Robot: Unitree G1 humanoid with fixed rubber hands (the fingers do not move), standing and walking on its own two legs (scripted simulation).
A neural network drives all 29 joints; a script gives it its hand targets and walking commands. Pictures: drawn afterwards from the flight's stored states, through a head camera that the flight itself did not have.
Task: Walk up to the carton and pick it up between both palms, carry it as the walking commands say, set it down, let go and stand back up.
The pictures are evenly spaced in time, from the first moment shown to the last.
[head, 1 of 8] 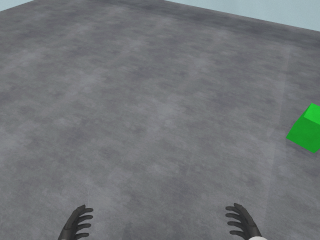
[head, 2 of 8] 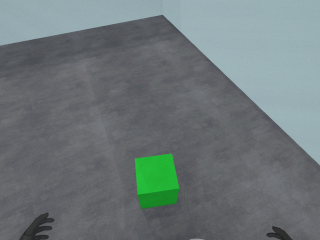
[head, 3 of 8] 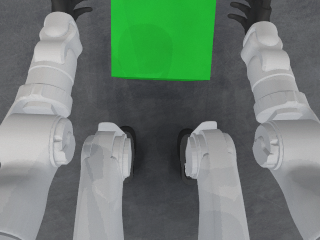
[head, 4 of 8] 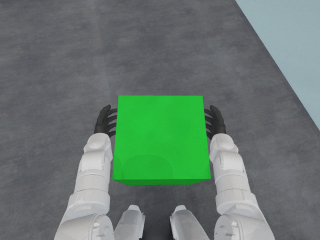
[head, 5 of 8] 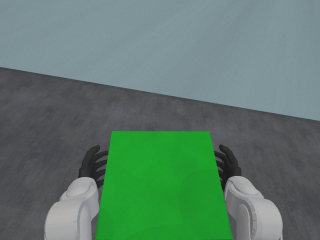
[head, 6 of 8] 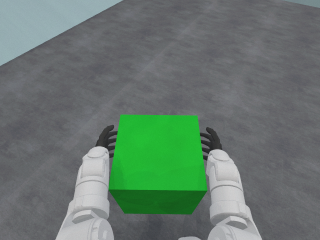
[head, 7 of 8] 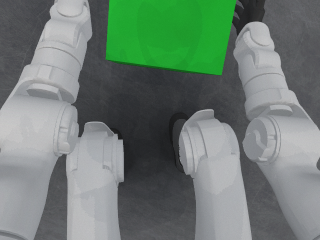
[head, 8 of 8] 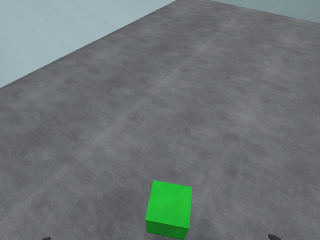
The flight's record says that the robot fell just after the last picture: no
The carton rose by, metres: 0.68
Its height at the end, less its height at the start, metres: +0.00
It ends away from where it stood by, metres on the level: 1.38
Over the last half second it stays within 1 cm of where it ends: yes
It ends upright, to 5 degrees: yes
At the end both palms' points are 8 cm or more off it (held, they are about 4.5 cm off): yes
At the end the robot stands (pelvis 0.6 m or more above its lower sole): yes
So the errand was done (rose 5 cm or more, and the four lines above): yes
